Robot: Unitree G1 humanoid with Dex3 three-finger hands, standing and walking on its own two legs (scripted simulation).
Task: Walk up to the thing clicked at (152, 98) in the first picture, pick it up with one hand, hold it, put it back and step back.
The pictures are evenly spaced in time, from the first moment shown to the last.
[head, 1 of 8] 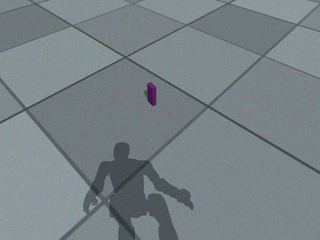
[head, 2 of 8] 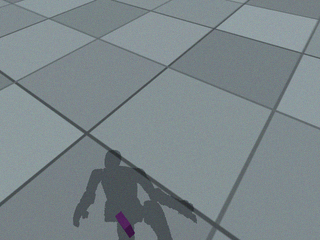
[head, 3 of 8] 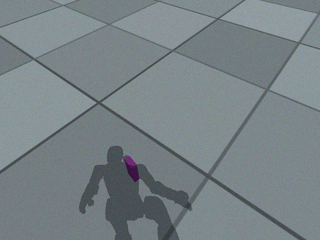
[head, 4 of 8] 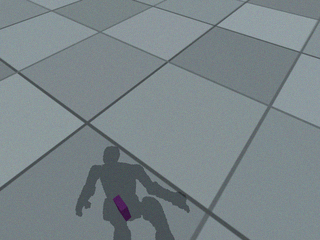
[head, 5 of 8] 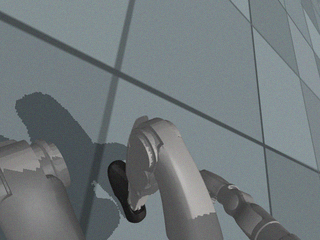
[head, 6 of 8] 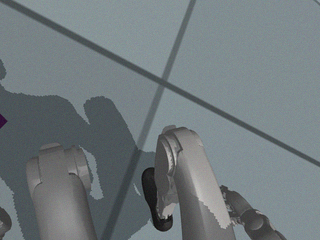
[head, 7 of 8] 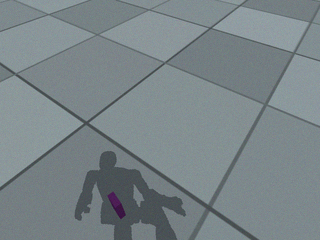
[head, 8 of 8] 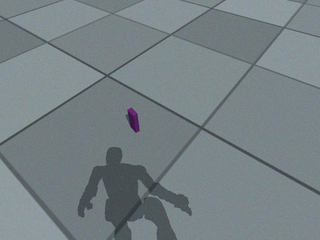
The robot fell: no
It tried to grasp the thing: yes
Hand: left
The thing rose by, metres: 0.66
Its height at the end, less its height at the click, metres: +0.00
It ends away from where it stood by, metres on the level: 0.04
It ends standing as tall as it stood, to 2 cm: yes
